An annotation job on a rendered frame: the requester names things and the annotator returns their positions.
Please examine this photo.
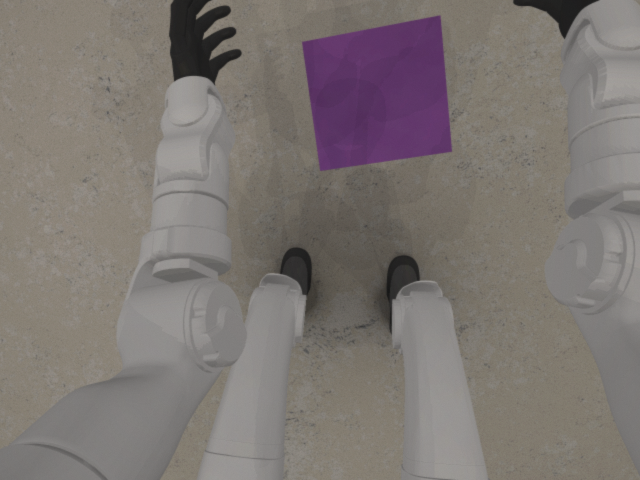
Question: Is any right robot forearm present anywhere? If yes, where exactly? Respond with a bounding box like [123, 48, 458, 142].
[560, 0, 640, 219]

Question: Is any carton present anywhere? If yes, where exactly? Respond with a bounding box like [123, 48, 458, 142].
[302, 15, 452, 171]

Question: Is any right robot shin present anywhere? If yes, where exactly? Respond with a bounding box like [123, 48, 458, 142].
[396, 281, 454, 323]

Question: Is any right robot upper arm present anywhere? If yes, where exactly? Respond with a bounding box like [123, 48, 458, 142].
[545, 210, 640, 476]

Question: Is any right robot hand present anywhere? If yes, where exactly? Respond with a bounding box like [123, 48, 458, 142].
[513, 0, 599, 39]

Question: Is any left robot hand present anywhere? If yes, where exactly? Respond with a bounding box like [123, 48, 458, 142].
[169, 0, 242, 85]

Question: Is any right robot thigh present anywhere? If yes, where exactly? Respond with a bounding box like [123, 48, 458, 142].
[392, 291, 490, 480]

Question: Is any left robot upper arm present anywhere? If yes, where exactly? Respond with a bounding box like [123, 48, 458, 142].
[0, 278, 247, 480]

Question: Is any left robot forearm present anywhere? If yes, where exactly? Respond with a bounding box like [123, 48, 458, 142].
[116, 76, 236, 354]

